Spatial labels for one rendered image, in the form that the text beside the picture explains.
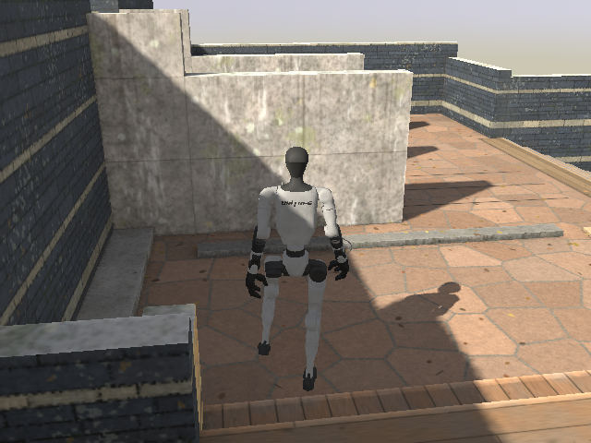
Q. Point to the right robot foot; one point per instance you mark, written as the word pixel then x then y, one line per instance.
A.
pixel 308 383

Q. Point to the robot right hand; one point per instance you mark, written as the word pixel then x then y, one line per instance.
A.
pixel 344 267

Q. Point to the robot left upper arm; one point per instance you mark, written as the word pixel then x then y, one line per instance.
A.
pixel 266 196

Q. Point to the robot right upper arm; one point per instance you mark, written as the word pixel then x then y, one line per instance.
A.
pixel 329 211

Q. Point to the robot left hand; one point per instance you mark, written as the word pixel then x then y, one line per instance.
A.
pixel 250 284

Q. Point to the robot right forearm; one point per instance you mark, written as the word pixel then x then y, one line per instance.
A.
pixel 338 247

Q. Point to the right robot thigh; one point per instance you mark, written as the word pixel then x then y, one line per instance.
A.
pixel 317 275

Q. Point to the robot left forearm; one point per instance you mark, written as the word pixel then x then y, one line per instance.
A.
pixel 256 253

